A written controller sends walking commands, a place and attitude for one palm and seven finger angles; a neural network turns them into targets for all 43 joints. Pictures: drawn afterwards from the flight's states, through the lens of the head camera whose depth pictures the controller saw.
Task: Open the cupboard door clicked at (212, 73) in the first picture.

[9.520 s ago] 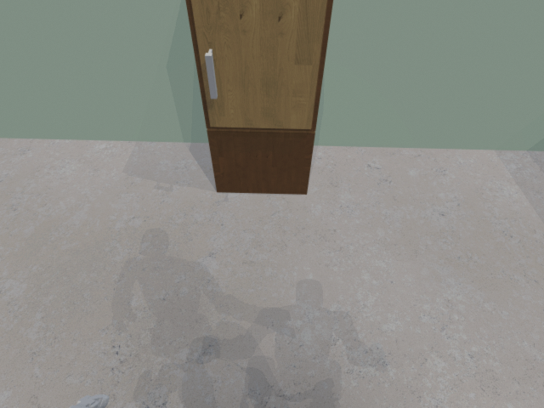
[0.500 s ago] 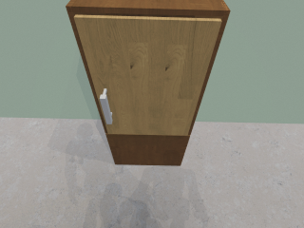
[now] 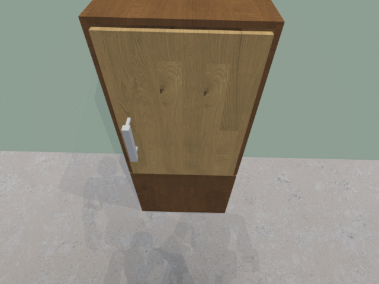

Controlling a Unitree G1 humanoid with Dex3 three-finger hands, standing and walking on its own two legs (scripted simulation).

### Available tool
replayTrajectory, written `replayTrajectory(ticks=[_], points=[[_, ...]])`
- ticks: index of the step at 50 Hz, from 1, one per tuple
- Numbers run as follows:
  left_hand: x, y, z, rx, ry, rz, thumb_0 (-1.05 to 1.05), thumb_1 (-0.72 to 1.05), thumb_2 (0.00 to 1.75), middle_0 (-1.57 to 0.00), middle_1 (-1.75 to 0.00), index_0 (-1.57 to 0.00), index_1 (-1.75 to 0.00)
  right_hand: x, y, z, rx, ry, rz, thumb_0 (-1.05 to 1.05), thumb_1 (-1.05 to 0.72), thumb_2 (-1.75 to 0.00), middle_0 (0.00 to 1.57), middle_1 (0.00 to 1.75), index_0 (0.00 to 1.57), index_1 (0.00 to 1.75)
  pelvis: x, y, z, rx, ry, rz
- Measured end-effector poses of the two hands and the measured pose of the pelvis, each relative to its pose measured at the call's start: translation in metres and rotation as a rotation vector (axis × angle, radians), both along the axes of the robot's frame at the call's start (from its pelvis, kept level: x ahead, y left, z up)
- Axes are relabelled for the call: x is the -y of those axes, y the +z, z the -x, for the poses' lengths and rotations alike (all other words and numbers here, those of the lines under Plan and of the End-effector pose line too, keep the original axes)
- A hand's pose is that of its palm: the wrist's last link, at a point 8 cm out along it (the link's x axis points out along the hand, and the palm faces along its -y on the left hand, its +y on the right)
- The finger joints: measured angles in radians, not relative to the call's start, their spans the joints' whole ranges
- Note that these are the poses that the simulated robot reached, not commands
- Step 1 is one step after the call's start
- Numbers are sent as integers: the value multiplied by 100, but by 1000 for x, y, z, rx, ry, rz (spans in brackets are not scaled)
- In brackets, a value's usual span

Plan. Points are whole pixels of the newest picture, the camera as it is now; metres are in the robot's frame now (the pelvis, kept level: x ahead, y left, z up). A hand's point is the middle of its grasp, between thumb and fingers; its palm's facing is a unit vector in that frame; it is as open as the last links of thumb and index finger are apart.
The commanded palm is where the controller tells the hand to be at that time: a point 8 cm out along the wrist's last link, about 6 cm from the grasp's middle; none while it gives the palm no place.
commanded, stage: look again from close up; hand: left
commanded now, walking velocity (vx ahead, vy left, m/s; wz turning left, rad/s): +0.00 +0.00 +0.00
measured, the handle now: (131, 140) +0.55 +0.24 -0.10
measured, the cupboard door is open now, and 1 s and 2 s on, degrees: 0 0 0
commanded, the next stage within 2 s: raise the hand with hooked fingers in 0.02 s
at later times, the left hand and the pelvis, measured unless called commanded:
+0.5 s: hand (100, 276) +0.15 +0.20 -0.08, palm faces +0.04 -1.00 -0.03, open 8.4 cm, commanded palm +0.12 +0.27 -0.07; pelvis -0.05 -0.02 -0.10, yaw +2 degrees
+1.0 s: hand (79, 260) +0.18 +0.26 -0.08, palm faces +0.05 -1.00 -0.04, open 11.3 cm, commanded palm +0.15 +0.31 -0.07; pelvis -0.07 +0.02 -0.11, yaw +1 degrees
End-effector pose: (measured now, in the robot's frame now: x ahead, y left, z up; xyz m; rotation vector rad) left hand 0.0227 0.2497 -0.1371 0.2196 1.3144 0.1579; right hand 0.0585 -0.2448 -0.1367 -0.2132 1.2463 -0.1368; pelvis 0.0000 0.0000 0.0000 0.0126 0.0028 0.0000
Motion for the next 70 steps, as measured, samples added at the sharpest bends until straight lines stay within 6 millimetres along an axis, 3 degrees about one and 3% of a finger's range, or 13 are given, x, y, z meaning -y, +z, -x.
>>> replayTrajectory(ticks=[7,8,13,15,18,21,26,30,38,44,49,56,70], points=[[-1,1,-7,6,-1,-16,0,91,90,-20,-30,-20,-30,7,0,-1,-12,-7,9,1,-90,-90,20,30,20,30,2,0,-4,-3,1,5],[-1,7,-16,65,57,-9,1,91,90,-20,-30,-20,-30,7,1,-3,17,-15,13,1,-90,-90,20,30,20,30,1,-1,-4,-7,6,8],[-6,90,-100,728,120,-40,1,88,88,-21,-32,-21,-32,10,14,-32,309,-6,36,1,-90,-90,20,30,20,30,2,-9,4,-43,47,-11],[-7,108,-123,938,94,-19,1,85,87,-21,-33,-21,-33,12,13,-46,388,8,37,1,-90,-90,20,30,20,30,5,-18,12,-93,53,-6],[-4,112,-136,1169,-7,44,1,80,85,-21,-36,-21,-36,17,8,-67,492,49,38,1,-90,-90,20,30,20,30,10,-41,26,-175,42,-5],[1,96,-129,1293,-143,113,0,74,83,-21,-40,-21,-40,20,-3,-88,592,102,42,1,-90,-90,20,30,20,30,14,-70,40,-237,37,0],[-10,52,-99,1271,-113,174,1,63,78,-22,-47,-22,-47,17,-23,-110,693,139,55,1,-90,-90,20,30,20,30,16,-109,54,-272,41,16],[-21,46,-85,1264,-75,143,1,54,74,-23,-53,-23,-53,3,-36,-108,685,161,56,2,-90,-90,20,30,20,30,15,-121,60,-274,47,42],[-32,58,-116,1271,-161,180,1,35,66,-24,-65,-24,-65,-23,-60,-65,542,139,28,2,-90,-90,20,30,20,30,5,-120,67,-292,48,81],[-48,58,-132,1221,-144,190,1,21,60,-25,-74,-25,-74,-25,-60,-31,461,76,43,2,-90,-90,20,30,20,30,-8,-112,66,-308,33,82],[-62,58,-132,1241,-131,165,0,10,55,-26,-81,-26,-81,-20,-55,-18,430,65,83,2,-90,-90,20,30,20,30,-20,-110,65,-317,28,85],[-73,55,-132,1252,-150,166,0,-6,48,-27,-92,-27,-92,-23,-46,-27,448,100,122,2,-90,-90,20,30,20,30,-32,-112,66,-321,31,96],[-97,63,-139,1258,-146,140,-1,-39,35,-29,-112,-29,-112,-54,-34,-57,521,181,72,2,-90,-90,20,30,20,30,-38,-109,68,-314,42,108]])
